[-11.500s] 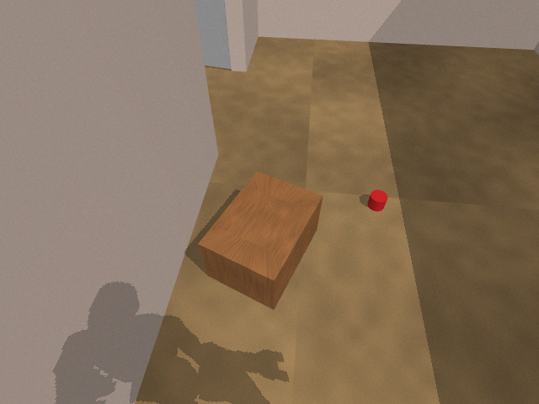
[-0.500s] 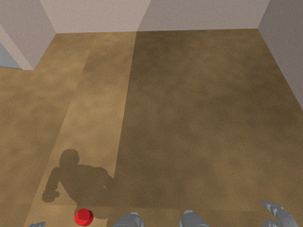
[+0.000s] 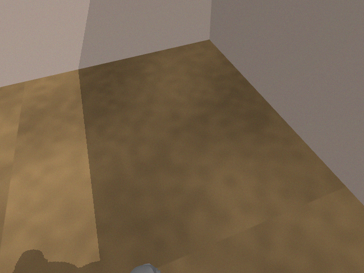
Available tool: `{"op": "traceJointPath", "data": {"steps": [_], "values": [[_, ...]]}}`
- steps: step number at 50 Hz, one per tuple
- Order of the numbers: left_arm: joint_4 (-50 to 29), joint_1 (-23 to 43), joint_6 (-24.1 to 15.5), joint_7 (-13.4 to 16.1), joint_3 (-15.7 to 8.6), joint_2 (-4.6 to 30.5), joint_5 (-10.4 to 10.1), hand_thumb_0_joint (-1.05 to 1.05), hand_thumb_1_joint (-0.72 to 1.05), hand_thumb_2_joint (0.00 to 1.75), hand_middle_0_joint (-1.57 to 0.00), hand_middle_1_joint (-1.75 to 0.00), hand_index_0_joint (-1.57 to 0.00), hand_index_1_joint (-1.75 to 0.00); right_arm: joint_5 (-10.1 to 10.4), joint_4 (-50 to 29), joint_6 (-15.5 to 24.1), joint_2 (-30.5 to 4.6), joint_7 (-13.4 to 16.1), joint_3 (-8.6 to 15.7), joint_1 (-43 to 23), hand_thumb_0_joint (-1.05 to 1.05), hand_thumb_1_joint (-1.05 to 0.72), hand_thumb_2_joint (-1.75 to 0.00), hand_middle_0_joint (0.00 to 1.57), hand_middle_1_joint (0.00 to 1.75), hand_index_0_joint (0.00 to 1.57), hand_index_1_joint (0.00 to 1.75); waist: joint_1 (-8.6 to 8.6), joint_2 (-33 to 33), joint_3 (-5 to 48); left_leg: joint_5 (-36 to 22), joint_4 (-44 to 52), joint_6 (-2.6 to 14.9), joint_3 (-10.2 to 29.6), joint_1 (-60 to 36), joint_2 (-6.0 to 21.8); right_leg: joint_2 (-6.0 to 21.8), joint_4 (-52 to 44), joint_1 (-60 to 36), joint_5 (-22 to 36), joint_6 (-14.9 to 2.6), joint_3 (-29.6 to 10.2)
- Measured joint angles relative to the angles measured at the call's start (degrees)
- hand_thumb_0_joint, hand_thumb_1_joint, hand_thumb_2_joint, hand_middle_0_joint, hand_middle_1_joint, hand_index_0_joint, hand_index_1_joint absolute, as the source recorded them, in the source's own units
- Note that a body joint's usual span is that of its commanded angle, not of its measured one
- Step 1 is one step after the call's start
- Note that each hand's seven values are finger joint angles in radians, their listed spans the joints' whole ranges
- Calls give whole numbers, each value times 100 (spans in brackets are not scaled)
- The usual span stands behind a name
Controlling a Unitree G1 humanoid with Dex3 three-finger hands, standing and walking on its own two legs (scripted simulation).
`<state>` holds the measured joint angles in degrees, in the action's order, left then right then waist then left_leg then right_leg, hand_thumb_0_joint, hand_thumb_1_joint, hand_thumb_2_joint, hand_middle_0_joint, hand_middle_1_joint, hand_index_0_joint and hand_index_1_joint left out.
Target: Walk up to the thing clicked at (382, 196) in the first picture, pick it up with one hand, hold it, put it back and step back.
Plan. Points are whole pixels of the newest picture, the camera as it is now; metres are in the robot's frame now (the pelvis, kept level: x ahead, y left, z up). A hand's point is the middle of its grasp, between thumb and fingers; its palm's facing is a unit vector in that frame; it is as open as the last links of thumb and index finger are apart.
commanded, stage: walk up
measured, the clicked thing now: out of the picture +0.08 +0.50 -0.72
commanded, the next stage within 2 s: stand in 1.44 s
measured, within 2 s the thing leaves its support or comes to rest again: neither
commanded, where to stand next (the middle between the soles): +0.08 +0.02 m, yaw -13 degrees
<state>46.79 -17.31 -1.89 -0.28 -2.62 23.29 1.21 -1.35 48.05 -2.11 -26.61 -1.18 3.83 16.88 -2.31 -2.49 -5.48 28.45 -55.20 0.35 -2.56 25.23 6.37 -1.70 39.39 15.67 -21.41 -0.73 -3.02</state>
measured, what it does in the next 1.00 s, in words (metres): steps on the spot, turning right: left foot, then right foot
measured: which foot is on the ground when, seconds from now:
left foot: up 0.00-0.22, down 0.24-1.00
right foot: down 0.00-0.26, up 0.28-0.50, down 0.52-1.00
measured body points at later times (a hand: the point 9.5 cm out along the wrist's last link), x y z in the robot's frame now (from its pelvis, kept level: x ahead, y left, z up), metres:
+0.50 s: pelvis +0.00 +0.03 +0.00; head +0.03 +0.03 +0.44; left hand +0.13 +0.34 -0.12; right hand +0.03 -0.30 -0.11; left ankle +0.09 +0.15 -0.72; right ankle +0.00 -0.09 -0.71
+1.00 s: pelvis +0.02 +0.03 +0.01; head +0.03 +0.03 +0.46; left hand +0.21 +0.29 -0.11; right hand +0.01 -0.28 -0.12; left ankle +0.08 +0.16 -0.72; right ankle +0.00 -0.09 -0.72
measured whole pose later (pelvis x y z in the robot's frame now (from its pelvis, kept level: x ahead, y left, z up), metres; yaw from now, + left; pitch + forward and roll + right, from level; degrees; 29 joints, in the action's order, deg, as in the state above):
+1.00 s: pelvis +0.02 +0.03 +0.01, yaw -15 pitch -2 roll +0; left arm 59.4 -5.6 -1.8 0.3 0.2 20.5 -0.5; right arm -0.1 61.4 0.8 -20.6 -1.2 -0.4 7.5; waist -1.2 -0.1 -3.2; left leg 15.3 -31.6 -1.0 -3.6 14.0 2.9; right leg -1.1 32.6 13.8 -16.6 0.2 -3.9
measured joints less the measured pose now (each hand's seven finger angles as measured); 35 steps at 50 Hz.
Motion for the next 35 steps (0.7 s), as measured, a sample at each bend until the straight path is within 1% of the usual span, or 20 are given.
{"op": "traceJointPath", "data": {"steps": [2, 6, 10, 11, 12, 13, 14, 15, 16, 17, 19, 22, 25, 26, 27, 28, 29, 31, 33, 35], "values": [[43, -76, 0, 32, 31, -50, -38, 0, 90, 90, -20, -30, -21, -30, 36, 44, 58, 54, -23, -44, -52, 1, -91, -90, 20, 30, 20, 30, 60, -34, 17, -132, -135, -2, 138, 131, -110, -3, -105, -92, 45, 12, -128], [57, -169, -34, 84, 74, -65, -77, 0, 90, 90, -21, -30, -21, -30, 34, 55, 127, 159, -15, -124, -200, 1, -91, -90, 20, 30, 20, 30, 177, -101, 1, -601, 82, 0, 224, 282, -156, -47, -110, -143, 50, 82, -332], [44, -124, 31, 112, 111, 10, -97, 0, 90, 90, -21, -30, -21, -30, 69, 59, 176, 270, -9, -127, -390, 1, -91, -90, 21, 30, 20, 30, 229, -68, -42, -983, 790, 47, 184, 48, -269, -72, 204, -5, -119, 187, -482], [38, -90, 60, 118, 117, 37, -110, 0, 90, 90, -21, -30, -21, -30, 76, 57, 203, 290, -8, -118, -416, 1, -91, -90, 21, 30, 20, 30, 219, -42, -38, -1160, 1098, 69, 153, -105, -326, -65, 354, 69, -204, 223, -501], [37, -36, 89, 129, 114, 77, -122, 0, 90, 90, -21, -30, -21, -30, 69, 68, 239, 332, 3, -99, -447, 0, -91, -90, 21, 30, 20, 30, 189, 37, -48, -1236, 1307, 30, 126, -214, -409, -18, 543, 155, -311, 266, -521], [52, 55, 123, 153, 94, 124, -139, 0, 90, 90, -21, -30, -21, -30, 40, 91, 264, 413, 18, -90, -501, 0, -91, -90, 21, 30, 20, 30, 192, 212, -106, -1230, 1291, 1, 30, -228, -511, 72, 758, 244, -391, 238, -615], [67, 134, 154, 186, 81, 135, -158, 0, 90, 90, -20, -30, -21, -30, 18, 85, 279, 468, 21, -104, -537, 0, -91, -90, 21, 30, 20, 30, 224, 320, -146, -1205, 1239, -5, -67, -217, -535, 55, 1011, 365, -502, 157, -714], [78, 177, 170, 223, 88, 128, -168, 0, 90, 90, -20, -30, -21, -30, 20, 78, 282, 501, 4, -131, -578, 0, -91, -89, 21, 30, 20, 30, 244, 352, -167, -1180, 1199, 6, -133, -208, -487, -23, 1331, 516, -687, 98, -696], [107, 200, 170, 246, 115, 119, -169, 0, 90, 90, -20, -30, -21, -30, 25, 82, 276, 525, -18, -148, -627, 0, -91, -89, 21, 30, 21, 30, 238, 341, -186, -1167, 1192, 35, -168, -221, -408, -90, 1632, 648, -839, 69, -568], [145, 213, 161, 243, 137, 121, -161, 0, 90, 90, -20, -30, -21, -29, 24, 88, 266, 554, -32, -156, -672, 0, -91, -89, 21, 30, 21, 30, 221, 331, -201, -1177, 1230, 61, -196, -256, -330, -118, 1855, 748, -907, 53, -406], [228, 219, 133, 185, 132, 145, -148, 0, 91, 90, -20, -30, -21, -29, 2, 70, 265, 602, -39, -176, -711, 0, -91, -89, 21, 30, 21, 30, 183, 364, -195, -1257, 1394, 61, -265, -330, -228, -82, 2005, 874, -861, 20, -164], [327, 223, 122, 81, 80, 158, -134, 0, 91, 90, -20, -30, -21, -29, -21, 55, 299, 545, -50, -198, -675, 0, -90, -89, 21, 30, 21, 30, 124, 386, -145, -1353, 1566, 43, -337, -351, -150, 41, 1592, 839, -722, -10, 40], [413, 161, 92, 32, 46, 112, -101, 0, 91, 90, -20, -30, -21, -29, -46, 87, 235, 371, -60, -166, -629, 0, -90, -89, 21, 30, 21, 30, 106, 301, -75, -1297, 1481, 30, -407, -293, -46, 124, 761, 545, -548, -3, 225], [448, 118, 69, 33, 30, 94, -81, 0, 91, 90, -20, -30, -21, -30, -45, 106, 193, 310, -60, -149, -618, 0, -90, -89, 21, 30, 21, 30, 117, 260, -36, -1233, 1374, 12, -433, -251, 8, 120, 396, 395, -308, -14, 274], [508, 108, 53, 45, 7, 44, -53, 0, 91, 90, -20, -30, -21, -30, -37, 140, 149, 241, -50, -123, -622, 0, -90, -89, 21, 30, 21, 30, 118, 142, -48, -1150, 1228, -6, -400, -218, 109, 39, 240, 319, 75, -25, 318], [564, 105, 49, 59, -11, -17, -15, 0, 91, 90, -20, -30, -21, -30, -23, 188, 104, 187, -27, -95, -608, 0, -90, -89, 21, 30, 21, 30, 101, -3, -66, -1010, 1076, 14, -290, -193, 191, -61, 214, 254, 151, -43, 389], [591, 70, 48, 73, -16, -51, 25, 0, 91, 90, -20, -30, -21, -30, -5, 249, 57, 181, -2, -83, -574, 0, -90, -89, 21, 30, 21, 30, 117, -47, -17, -738, 962, 13, -173, -165, 146, -96, 235, 247, 124, -62, 397], [640, 16, 58, 82, 18, -67, 64, 0, 91, 90, -20, -30, -21, -30, 26, 396, 0, 217, 21, -100, -535, 0, -91, -90, 21, 30, 20, 30, 234, 34, 103, -322, 742, 20, -1, -135, -89, -69, 284, 296, 58, -123, 257], [724, 39, 65, 87, 54, -111, 38, 0, 90, 90, -20, -30, -21, -30, 69, 511, 32, 217, 10, -122, -533, 0, -91, -90, 21, 30, 20, 30, 271, 47, 133, -301, 800, 65, 90, -236, -203, -53, 216, 272, 82, -109, 164], [792, 116, 37, 84, 88, -168, 6, 0, 90, 90, -20, -30, -21, -30, 96, 607, 97, 210, 17, -149, -531, 0, -91, -90, 20, 30, 20, 30, 240, -6, 142, -500, 1095, 118, 143, -391, -234, -55, 132, 251, 118, -72, 162]]}}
